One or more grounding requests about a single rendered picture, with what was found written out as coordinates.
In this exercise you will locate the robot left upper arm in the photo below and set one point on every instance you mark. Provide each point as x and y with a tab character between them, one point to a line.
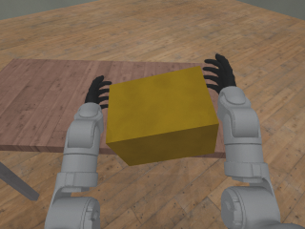
74	213

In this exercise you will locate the robot right upper arm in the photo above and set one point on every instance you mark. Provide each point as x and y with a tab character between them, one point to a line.
251	207

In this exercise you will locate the carton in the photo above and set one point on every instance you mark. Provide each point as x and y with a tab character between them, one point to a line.
161	117

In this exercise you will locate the left robot forearm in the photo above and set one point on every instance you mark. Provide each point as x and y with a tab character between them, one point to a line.
81	151

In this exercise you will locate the right robot forearm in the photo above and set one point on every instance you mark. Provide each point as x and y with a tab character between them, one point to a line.
242	137

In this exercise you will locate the left robot hand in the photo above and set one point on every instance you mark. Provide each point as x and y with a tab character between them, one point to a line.
94	92

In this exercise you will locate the table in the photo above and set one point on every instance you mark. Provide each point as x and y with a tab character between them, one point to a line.
39	98

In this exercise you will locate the right robot hand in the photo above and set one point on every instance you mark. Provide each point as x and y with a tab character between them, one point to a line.
225	77

